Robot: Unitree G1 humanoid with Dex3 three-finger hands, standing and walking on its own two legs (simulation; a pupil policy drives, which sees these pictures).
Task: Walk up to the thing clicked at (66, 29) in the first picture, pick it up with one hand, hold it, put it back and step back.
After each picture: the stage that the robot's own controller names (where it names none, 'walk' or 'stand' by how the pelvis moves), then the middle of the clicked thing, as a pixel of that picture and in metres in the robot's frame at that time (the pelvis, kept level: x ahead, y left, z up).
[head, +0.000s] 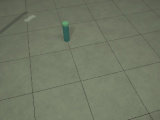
stand; (66, 32) +1.46 +0.21 -0.66
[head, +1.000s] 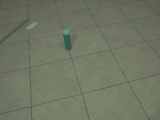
walk; (67, 40) +1.33 +0.26 -0.65
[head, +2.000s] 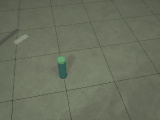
walk; (62, 68) +0.86 +0.23 -0.64
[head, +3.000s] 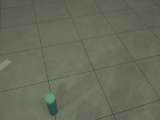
walk; (52, 105) +0.54 +0.22 -0.64
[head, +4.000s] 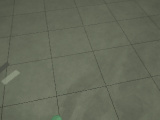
stand; out of the picture +0.39 +0.19 -0.64
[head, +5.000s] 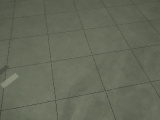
stand; out of the picture +0.37 +0.19 -0.66
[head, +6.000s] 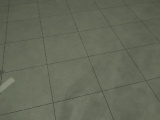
stand; out of the picture +0.37 +0.20 -0.66
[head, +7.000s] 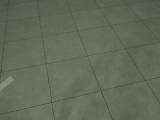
stand; out of the picture +0.36 +0.21 -0.66
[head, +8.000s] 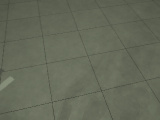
stand; out of the picture +0.36 +0.21 -0.66
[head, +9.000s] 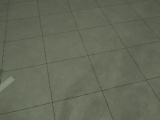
stand; out of the picture +0.36 +0.21 -0.66
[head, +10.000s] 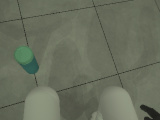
go down; (28, 62) +0.43 +0.23 -0.33
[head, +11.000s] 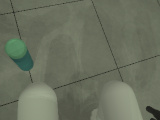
approach; (21, 57) +0.44 +0.24 -0.27
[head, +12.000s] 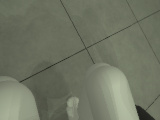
close in; out of the picture +0.42 +0.29 -0.16
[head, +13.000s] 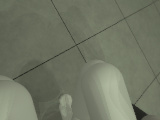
close; out of the picture +0.42 +0.30 -0.16
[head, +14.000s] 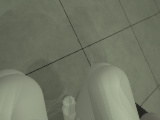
lift; out of the picture +0.37 +0.28 -0.16
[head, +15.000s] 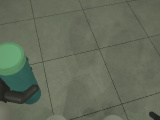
lift; (21, 79) +0.33 +0.19 +0.04
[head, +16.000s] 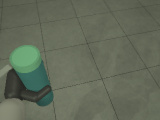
hold; (36, 81) +0.33 +0.16 +0.06
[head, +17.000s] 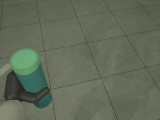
hold; (35, 83) +0.33 +0.17 +0.04
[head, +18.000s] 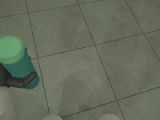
crouch; (21, 67) +0.38 +0.20 -0.02
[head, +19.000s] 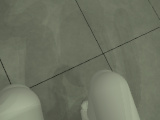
lower; out of the picture +0.48 +0.29 -0.06
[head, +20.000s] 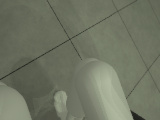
lower; out of the picture +0.44 +0.31 -0.16
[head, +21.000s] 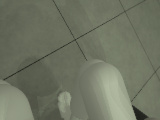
lower; out of the picture +0.43 +0.31 -0.16
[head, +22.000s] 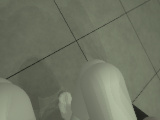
lower; out of the picture +0.42 +0.31 -0.16
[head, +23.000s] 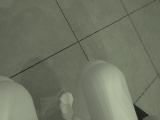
lower; out of the picture +0.41 +0.31 -0.16
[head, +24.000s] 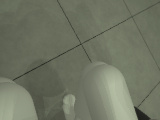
open; out of the picture +0.42 +0.29 -0.17
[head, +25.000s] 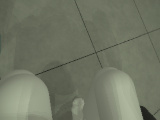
stand; out of the picture +0.42 +0.27 -0.18
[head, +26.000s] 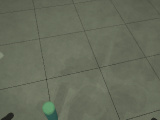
stand; (51, 113) +0.39 +0.19 -0.55
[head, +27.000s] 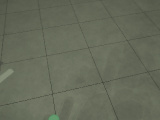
stand; out of the picture +0.39 +0.19 -0.60
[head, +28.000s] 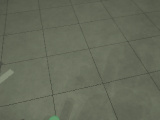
stand; out of the picture +0.38 +0.19 -0.60
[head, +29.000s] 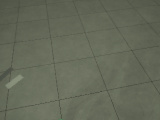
stand; out of the picture +0.41 +0.17 -0.65
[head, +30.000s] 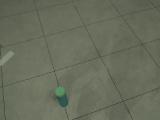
walk; (62, 97) +0.50 +0.18 -0.63
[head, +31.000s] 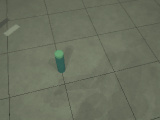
walk; (60, 62) +0.80 +0.19 -0.62
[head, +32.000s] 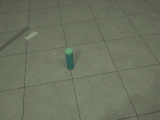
stand; (69, 59) +1.02 +0.20 -0.64
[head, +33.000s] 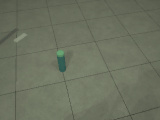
stand; (61, 61) +1.00 +0.21 -0.66
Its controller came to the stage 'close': yes
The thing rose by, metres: 0.68
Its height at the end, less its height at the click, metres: +0.00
